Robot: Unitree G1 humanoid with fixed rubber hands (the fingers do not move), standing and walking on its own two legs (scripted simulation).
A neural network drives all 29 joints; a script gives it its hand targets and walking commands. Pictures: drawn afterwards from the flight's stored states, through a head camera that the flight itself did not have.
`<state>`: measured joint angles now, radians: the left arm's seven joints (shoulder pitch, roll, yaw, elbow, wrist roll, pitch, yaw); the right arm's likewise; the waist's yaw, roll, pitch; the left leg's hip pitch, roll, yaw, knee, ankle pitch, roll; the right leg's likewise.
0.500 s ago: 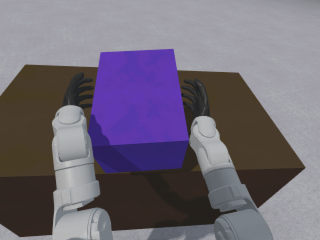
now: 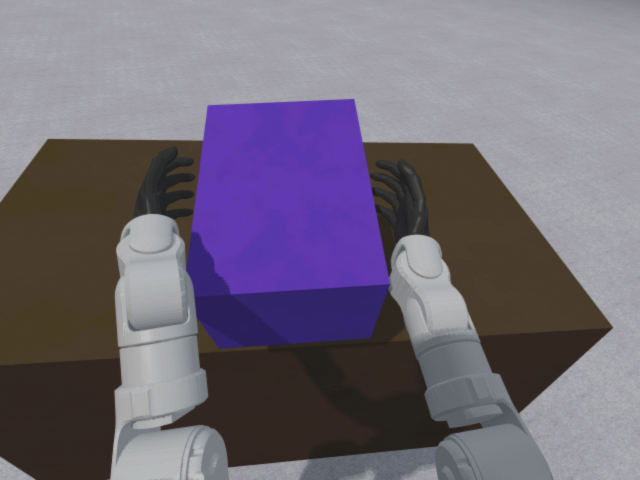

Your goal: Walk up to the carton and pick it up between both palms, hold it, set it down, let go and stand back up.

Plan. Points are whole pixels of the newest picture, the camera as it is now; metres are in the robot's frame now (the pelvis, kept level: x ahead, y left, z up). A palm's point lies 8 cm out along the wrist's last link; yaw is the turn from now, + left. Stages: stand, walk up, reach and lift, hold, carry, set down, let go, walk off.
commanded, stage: hold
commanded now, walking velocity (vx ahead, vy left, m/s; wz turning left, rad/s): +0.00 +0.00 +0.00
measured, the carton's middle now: (288, 220) +0.41 +0.00 +0.12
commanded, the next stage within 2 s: none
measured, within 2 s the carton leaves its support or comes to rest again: neither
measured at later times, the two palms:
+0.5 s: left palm (158, 215) +0.35 +0.15 +0.19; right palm (411, 227) +0.34 -0.14 +0.17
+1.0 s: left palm (157, 222) +0.35 +0.15 +0.18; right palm (407, 231) +0.34 -0.14 +0.16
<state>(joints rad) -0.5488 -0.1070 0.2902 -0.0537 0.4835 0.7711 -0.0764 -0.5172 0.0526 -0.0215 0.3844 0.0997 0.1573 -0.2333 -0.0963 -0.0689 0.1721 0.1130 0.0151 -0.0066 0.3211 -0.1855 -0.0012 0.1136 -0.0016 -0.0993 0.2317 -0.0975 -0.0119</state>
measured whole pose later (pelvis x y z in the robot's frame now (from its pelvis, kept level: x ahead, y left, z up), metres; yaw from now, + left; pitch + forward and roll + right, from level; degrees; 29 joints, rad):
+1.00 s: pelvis +0.00 +0.00 +0.00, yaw +1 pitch -14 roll -1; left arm -0.54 -0.10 0.28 -0.05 0.48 0.76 -0.08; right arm -0.51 0.06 -0.02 0.40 0.09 0.14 -0.24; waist -0.10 -0.08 0.18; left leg 0.11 0.01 -0.02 0.32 -0.18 0.00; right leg 0.11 0.00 -0.11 0.24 -0.10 -0.01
